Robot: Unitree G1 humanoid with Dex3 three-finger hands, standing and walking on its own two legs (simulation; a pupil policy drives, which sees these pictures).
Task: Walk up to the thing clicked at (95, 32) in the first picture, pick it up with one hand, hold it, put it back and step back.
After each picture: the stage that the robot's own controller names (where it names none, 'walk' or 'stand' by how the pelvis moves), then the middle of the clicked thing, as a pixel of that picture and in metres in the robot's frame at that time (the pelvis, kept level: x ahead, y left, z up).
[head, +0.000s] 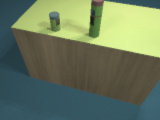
stand; (95, 18) +0.86 -0.08 -0.05
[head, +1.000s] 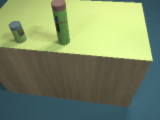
walk; (61, 24) +0.73 +0.15 -0.02
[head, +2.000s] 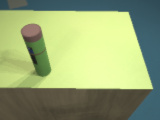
rise first; (38, 53) +0.48 +0.20 +0.00
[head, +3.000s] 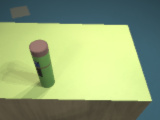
stand; (43, 66) +0.47 +0.18 -0.05
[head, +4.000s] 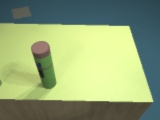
stand; (45, 67) +0.47 +0.17 -0.05
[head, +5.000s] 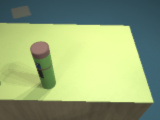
stand; (44, 68) +0.46 +0.18 -0.05
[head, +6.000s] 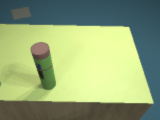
stand; (45, 68) +0.46 +0.18 -0.05
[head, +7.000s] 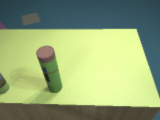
rise first; (51, 71) +0.45 +0.18 -0.05
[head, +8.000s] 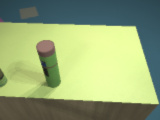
go down; (50, 66) +0.47 +0.17 -0.05
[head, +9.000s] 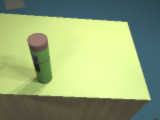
go down; (41, 61) +0.47 +0.16 -0.03
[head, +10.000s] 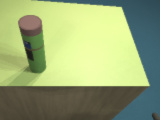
go down; (34, 48) +0.48 +0.16 +0.01
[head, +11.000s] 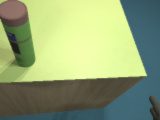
close in; (20, 39) +0.47 +0.17 +0.03
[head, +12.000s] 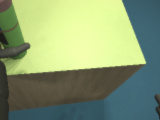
close; (7, 29) +0.49 +0.18 +0.06
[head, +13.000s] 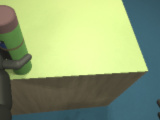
lift; (13, 46) +0.44 +0.18 +0.05
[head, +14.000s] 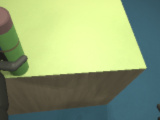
lift; (9, 48) +0.44 +0.19 +0.06
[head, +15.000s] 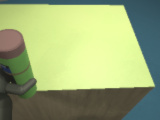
lift; (18, 70) +0.35 +0.18 +0.09
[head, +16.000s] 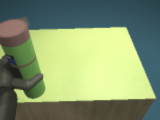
hold; (25, 65) +0.32 +0.17 +0.17
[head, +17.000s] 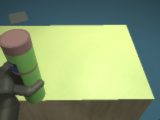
hold; (27, 72) +0.32 +0.17 +0.13
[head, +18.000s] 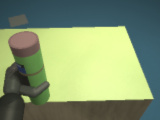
crouch; (33, 73) +0.32 +0.15 +0.13
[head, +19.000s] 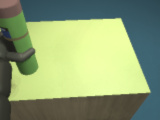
crouch; (19, 41) +0.42 +0.19 +0.15
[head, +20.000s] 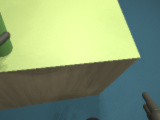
lower; out of the picture +0.51 +0.20 +0.07
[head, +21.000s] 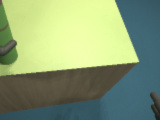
lower; out of the picture +0.49 +0.19 +0.06
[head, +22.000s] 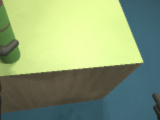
lower; out of the picture +0.49 +0.19 +0.06
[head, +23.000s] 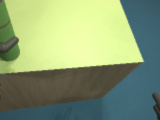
lower; out of the picture +0.49 +0.19 +0.06
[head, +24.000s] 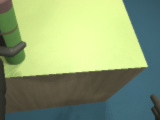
draw back; (7, 32) +0.48 +0.18 +0.06
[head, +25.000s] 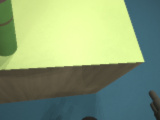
rise; out of the picture +0.48 +0.18 +0.07
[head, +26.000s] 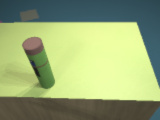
sink last; (41, 65) +0.45 +0.20 +0.01
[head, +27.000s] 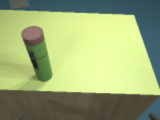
stand; (39, 57) +0.46 +0.18 +0.02
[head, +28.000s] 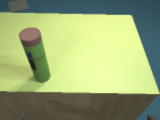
stand; (37, 58) +0.46 +0.19 +0.02
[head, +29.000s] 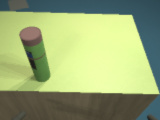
stand; (37, 57) +0.46 +0.19 +0.02
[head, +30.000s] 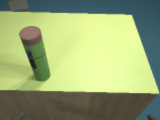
stand; (37, 57) +0.46 +0.19 +0.02
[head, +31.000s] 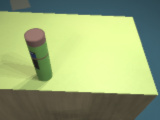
stand; (40, 58) +0.46 +0.19 +0.00
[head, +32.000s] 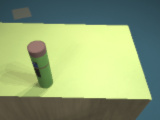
walk; (42, 67) +0.47 +0.19 -0.05
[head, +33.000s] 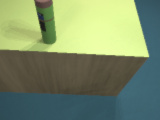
walk; (46, 21) +0.63 +0.18 -0.03
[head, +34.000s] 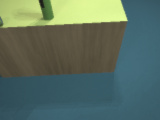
walk; (44, 0) +0.91 +0.28 -0.03
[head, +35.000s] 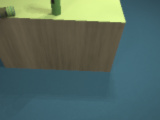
stand; out of the picture +1.07 +0.20 -0.04
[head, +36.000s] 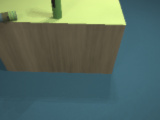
stand; (55, 1) +1.07 +0.19 -0.05
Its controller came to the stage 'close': yes
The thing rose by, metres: 0.20
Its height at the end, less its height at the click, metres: +0.00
